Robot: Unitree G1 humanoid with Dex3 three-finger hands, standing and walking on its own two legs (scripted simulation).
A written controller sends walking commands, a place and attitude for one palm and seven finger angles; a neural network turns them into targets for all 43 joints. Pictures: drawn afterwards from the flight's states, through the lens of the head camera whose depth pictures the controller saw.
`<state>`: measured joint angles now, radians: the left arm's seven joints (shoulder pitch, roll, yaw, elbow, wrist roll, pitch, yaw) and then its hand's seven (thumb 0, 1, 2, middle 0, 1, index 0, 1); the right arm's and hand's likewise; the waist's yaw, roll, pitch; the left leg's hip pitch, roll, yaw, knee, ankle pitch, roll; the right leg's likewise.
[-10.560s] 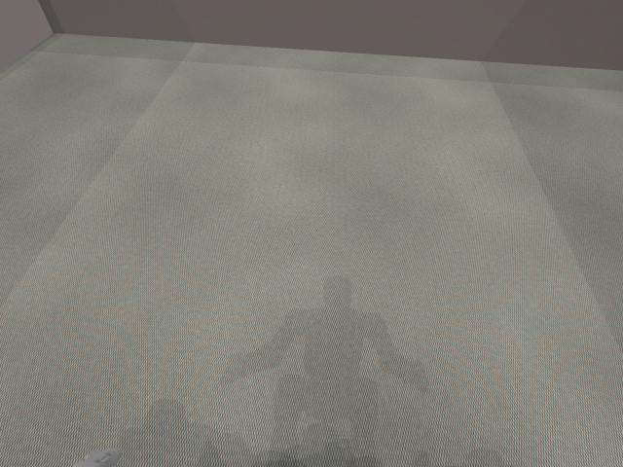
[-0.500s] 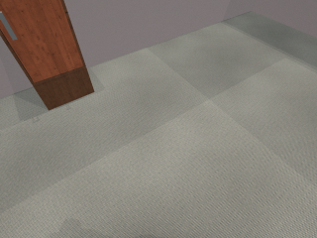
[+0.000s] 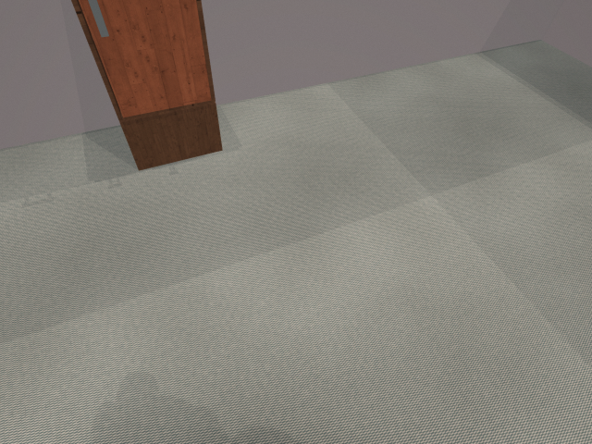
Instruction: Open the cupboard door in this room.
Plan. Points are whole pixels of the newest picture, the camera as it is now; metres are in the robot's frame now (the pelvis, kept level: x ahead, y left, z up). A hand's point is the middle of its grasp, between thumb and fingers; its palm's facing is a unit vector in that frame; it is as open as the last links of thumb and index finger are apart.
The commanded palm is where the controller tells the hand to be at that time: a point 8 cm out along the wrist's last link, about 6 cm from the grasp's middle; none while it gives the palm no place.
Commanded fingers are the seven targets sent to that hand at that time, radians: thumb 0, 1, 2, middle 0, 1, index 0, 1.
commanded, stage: turn or walk to find it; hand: left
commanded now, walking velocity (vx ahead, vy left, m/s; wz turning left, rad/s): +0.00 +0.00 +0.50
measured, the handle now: (95, 8) +1.30 +0.76 -0.03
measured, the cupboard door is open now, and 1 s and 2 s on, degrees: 0 0 0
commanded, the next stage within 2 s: stand and wait in 1.32 s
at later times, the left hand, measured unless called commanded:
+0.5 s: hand out of the picture -0.01 +0.18 -0.15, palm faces +0.23 -0.93 -0.28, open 7.3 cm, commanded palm none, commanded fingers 0.00 0.90 0.90 -0.20 -0.30 -0.20 -0.30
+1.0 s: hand out of the picture -0.02 +0.26 -0.16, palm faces +0.40 -0.89 -0.21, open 7.3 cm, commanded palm none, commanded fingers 0.00 0.90 0.90 -0.20 -0.30 -0.20 -0.30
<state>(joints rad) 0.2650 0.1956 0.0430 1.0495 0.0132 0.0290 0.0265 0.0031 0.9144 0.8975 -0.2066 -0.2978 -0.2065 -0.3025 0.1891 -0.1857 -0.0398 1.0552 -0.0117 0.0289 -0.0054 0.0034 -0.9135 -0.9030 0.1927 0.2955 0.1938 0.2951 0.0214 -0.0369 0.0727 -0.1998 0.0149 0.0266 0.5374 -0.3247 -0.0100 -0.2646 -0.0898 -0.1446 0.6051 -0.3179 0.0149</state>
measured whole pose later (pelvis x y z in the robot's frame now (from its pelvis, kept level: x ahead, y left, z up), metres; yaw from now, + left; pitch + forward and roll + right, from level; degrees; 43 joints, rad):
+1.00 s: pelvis +0.02 +0.06 +0.01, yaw +23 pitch +0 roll +0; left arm 0.24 0.24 0.05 1.02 0.03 0.01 -0.03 0.01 0.91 0.90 -0.20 -0.30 -0.20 -0.30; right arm 0.35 -0.15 -0.03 1.06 -0.01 -0.05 0.00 0.00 -0.91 -0.90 0.20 0.30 0.20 0.30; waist 0.00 -0.02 0.03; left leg -0.01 -0.01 0.06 0.32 -0.30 0.04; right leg -0.55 -0.14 -0.07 1.01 -0.24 0.07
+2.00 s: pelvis +0.31 +0.17 +0.01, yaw +26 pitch -2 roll +1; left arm 0.28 0.14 0.00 1.13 0.02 -0.01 0.03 0.00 0.92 0.90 -0.20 -0.30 -0.20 -0.30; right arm 0.17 -0.17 -0.04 1.10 -0.01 -0.01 -0.02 -0.03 -0.95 -0.90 0.20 0.30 0.20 0.30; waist 0.01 0.01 0.00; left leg -0.23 0.02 0.17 0.47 -0.21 0.03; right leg -0.19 -0.08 -0.08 0.51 -0.29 0.03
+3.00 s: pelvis +0.36 +0.16 +0.01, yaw +27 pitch -2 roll +0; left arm 0.33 0.12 0.00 1.15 0.01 -0.02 0.05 0.00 0.91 0.90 -0.20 -0.30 -0.20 -0.30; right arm 0.27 -0.13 -0.02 1.16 -0.01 -0.01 -0.03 0.00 -0.92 -0.90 0.19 0.30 0.19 0.30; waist 0.00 0.00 0.04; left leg -0.15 0.07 0.13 0.41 -0.21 -0.03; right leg -0.07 -0.02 -0.12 0.40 -0.29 -0.02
